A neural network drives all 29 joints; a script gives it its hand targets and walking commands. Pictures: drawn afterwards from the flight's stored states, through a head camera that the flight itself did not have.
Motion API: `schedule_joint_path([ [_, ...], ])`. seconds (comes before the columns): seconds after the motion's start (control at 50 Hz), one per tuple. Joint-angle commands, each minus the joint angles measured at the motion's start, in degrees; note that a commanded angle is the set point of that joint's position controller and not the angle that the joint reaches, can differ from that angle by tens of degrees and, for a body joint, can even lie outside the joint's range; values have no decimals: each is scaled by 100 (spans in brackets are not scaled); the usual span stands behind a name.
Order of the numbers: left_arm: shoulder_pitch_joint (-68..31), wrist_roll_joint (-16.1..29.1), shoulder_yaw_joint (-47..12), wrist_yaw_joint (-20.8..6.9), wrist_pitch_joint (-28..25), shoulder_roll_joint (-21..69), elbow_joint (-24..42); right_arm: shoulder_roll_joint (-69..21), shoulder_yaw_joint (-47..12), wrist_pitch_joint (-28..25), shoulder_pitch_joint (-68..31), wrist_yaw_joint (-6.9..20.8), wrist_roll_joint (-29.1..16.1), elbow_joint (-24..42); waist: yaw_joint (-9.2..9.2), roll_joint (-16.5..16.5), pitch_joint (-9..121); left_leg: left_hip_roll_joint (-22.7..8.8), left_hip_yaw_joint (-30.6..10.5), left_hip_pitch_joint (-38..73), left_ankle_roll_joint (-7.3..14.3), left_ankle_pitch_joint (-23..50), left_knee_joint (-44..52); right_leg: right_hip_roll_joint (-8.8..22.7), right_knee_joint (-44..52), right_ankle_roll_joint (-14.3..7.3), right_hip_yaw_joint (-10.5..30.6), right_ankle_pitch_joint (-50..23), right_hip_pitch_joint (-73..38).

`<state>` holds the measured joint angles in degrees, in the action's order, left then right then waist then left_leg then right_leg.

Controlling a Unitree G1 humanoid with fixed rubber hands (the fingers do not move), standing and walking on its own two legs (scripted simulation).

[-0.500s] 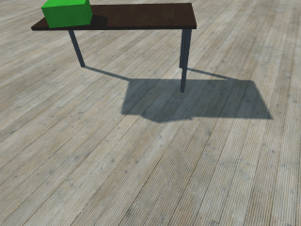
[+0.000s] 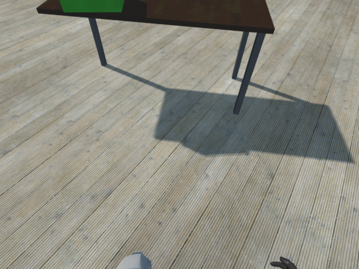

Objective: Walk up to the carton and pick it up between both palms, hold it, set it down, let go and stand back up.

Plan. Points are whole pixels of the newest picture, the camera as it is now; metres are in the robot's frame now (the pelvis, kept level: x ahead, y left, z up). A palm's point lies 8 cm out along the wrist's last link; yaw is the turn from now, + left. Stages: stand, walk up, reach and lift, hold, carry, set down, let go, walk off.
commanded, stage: walk up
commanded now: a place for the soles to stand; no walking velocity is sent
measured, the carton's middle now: out of the picture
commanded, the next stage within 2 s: none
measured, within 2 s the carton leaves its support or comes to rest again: neither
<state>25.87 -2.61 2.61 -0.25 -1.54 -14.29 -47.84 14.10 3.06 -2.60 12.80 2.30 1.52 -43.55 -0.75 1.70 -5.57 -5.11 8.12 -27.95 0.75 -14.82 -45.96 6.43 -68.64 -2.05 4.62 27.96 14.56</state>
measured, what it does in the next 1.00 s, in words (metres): walks ahead: right foot, then left foot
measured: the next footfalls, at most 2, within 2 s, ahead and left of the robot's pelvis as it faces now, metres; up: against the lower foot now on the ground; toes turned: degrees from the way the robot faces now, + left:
right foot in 0.24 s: +0.23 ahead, -0.09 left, +0.00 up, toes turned -12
left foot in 0.60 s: +0.48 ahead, +0.25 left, +0.00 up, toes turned +5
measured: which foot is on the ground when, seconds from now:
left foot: down 0.00-0.24, up 0.26-0.58, down 0.60-0.88, up 0.90-1.00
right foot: up 0.00-0.22, down 0.24-0.60, up 0.62-0.84, down 0.86-1.00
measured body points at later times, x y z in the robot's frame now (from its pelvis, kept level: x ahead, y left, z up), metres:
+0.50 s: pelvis +0.24 +0.07 +0.03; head +0.25 +0.05 +0.48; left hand +0.31 +0.34 -0.07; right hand +0.31 -0.19 -0.11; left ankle +0.35 +0.22 -0.65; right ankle +0.19 -0.08 -0.70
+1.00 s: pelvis +0.46 +0.17 +0.01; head +0.46 +0.14 +0.46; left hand +0.59 +0.42 -0.07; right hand +0.49 -0.10 -0.14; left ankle +0.47 +0.28 -0.64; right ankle +0.48 +0.04 -0.70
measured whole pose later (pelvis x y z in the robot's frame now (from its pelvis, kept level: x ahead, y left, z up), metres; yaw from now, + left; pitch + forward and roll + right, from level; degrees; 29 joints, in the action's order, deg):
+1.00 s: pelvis +0.46 +0.17 +0.01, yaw -3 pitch -3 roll -1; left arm 19.4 -3.7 1.6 2.8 -3.9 -12.2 -36.5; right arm 17.5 2.3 3.8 18.6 3.5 2.6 -45.1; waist 2.1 -6.1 -3.8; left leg -3.5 3.0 -28.5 -1.3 -25.5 -68.8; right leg 4.2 -43.3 0.3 -7.7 21.2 18.4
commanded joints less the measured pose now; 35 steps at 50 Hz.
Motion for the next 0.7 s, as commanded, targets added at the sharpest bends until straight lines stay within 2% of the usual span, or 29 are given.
schedule_joint_path([
  [0.0,72,70,158,-19,-169,-568,989,1614,353,18,857,-238,48,261,507,-877,504,-1810,-3294,2077,1480,-2634,3091,153,-1188,-46,-3,-498,2557],
  [0.02,112,56,224,-43,-168,-613,1072,1290,263,-4,742,-210,72,282,405,-931,402,-1643,-2662,1652,1479,-2203,2996,220,-713,-31,-65,-437,2250],
  [0.06,-49,98,231,-91,-135,-460,1196,1149,175,-89,543,-185,102,183,285,-1153,278,-1742,-2106,1211,1572,-1574,3054,417,306,-42,72,-14,1840],
  [0.08,-264,104,246,-109,-134,-469,1289,1148,165,-107,582,-184,108,121,364,-973,241,-1767,-2074,1191,1650,-1204,3009,389,923,-17,-68,180,1796],
  [0.1,-272,117,219,-111,-147,-337,1319,1230,176,-109,537,-180,148,104,311,-1061,336,-1811,-1901,1323,1711,-998,2893,341,1420,-10,-224,246,1718],
  [0.14,-373,94,251,-107,-182,-325,1378,1244,149,-50,634,-136,146,32,406,-620,446,-1638,-1526,1105,1648,-1166,2842,-7,2028,-12,-825,-243,1097],
  [0.16,-197,110,290,-94,-212,-338,1355,1308,138,-3,418,-100,124,-10,193,-406,470,-1516,-1228,856,1538,-1468,2650,-158,2460,-54,-974,-743,600],
  [0.18,227,111,372,-72,-254,-394,1298,1303,93,45,120,-41,59,17,-129,-306,559,-1284,-819,173,1290,-2061,2304,-335,2828,-103,-1115,-1390,-340],
  [0.2,793,115,477,-20,-268,-524,1147,1136,16,97,-91,14,29,100,-441,-200,644,-1061,-546,-678,1020,-2698,1801,-506,2835,-113,-1093,-1280,-1333],
  [0.22,1369,59,597,59,-267,-803,1057,918,-76,159,-198,44,50,200,-781,392,652,-702,14,-1447,652,-2773,564,-230,3211,-224,-425,-493,-2110],
  [0.24,1495,-108,687,187,-271,-1546,1195,534,-186,216,-161,82,27,484,-901,1778,647,64,263,-2197,185,-2462,-1817,1438,5295,-877,2691,2642,-2026],
  [0.26,1274,-79,587,317,-221,-1612,1221,1029,-20,346,-422,74,143,706,-801,703,108,9,-775,-2667,57,-2061,-2623,2087,6076,-1254,4232,3487,-1567],
  [0.28,762,-52,542,398,-226,-1575,1295,1136,27,422,-383,87,159,642,-533,460,-263,-194,-1019,-2748,-16,-1546,-2907,2243,6015,-1440,3982,3173,-1134],
  [0.3,353,-64,475,409,-270,-1445,1335,1011,15,436,-140,115,136,550,-353,442,-454,-324,-1053,-2741,-147,-1164,-2997,2093,5782,-1515,3201,2287,-976],
  [0.32,184,-104,392,403,-330,-1362,1310,930,3,395,93,143,179,512,-237,262,-224,-348,-1113,-2473,-210,-949,-2838,1912,5625,-1442,2614,1551,-1005],
  [0.36,-151,-146,320,351,-431,-1233,1263,841,35,326,349,245,139,412,-64,540,-38,-439,-1169,-1859,-295,-797,-2288,1672,5514,-1354,1460,184,-794],
  [0.4,-427,-138,337,302,-496,-1327,1227,695,37,297,273,329,32,523,13,776,-179,-489,-1121,-1653,-297,-744,-1615,1641,5373,-1365,830,-1001,-699],
  [0.42,-363,-121,324,285,-518,-1284,1145,604,34,270,187,358,24,570,-42,677,-225,-472,-1038,-1497,-235,-597,-1171,1533,5329,-1291,512,-1466,-685],
  [0.46,-453,-114,338,279,-513,-1366,1136,485,48,199,240,412,23,620,18,551,-132,-425,-774,-839,-76,-124,-256,1368,5054,-1118,-199,-2122,-633],
  [0.5,-453,-103,377,254,-471,-1422,1087,400,109,105,299,459,-6,610,64,726,-4,-73,-228,331,19,298,238,1068,4952,-893,-810,-1911,36],
  [0.52,-563,-113,381,254,-421,-1438,1108,422,149,62,612,453,2,568,260,666,-32,89,2,987,70,432,409,1014,4695,-833,-971,-1548,439],
  [0.54,-618,-109,353,253,-357,-1397,1130,530,212,23,1062,429,10,466,520,426,164,272,251,1839,122,520,474,943,4206,-766,-1114,-1350,885],
  [0.56,-583,-147,290,241,-293,-1257,1175,754,321,7,1753,356,41,319,849,-35,434,504,327,2646,201,273,502,758,3092,-624,-1262,-1568,1083],
  [0.58,-285,-156,156,182,-226,-868,1239,1144,466,-1,2495,257,84,205,1152,-1073,982,154,-459,3402,439,-573,847,326,1249,-399,-1503,-1273,1457],
  [0.6,-320,-44,3,95,-202,-406,1608,1793,548,-13,2534,144,14,391,1289,-2203,1045,-1213,-3098,3354,1018,-2199,2198,-372,-353,-110,-1044,670,2549],
  [0.62,-551,94,90,94,-149,-629,1885,2074,558,43,1909,35,-99,594,1119,-1612,954,-1846,-4856,2718,1470,-3218,3374,-419,-1123,-27,-200,659,2917],
  [0.64,-622,104,93,109,-108,-733,1855,2036,516,91,1213,-76,-93,655,875,-1345,674,-2024,-4717,2202,1561,-3794,3473,-135,-1472,-48,56,231,3028],
  [0.66,-493,128,124,111,-107,-784,1763,1887,456,123,866,-131,-47,708,717,-1262,404,-1938,-4213,1952,1662,-3553,3279,8,-1444,-17,-66,11,3101],
  [0.68,-269,136,187,108,-110,-852,1587,1607,394,127,651,-151,30,710,550,-1136,392,-1739,-3418,1721,1614,-3106,2999,203,-1029,15,-115,-160,2876],
])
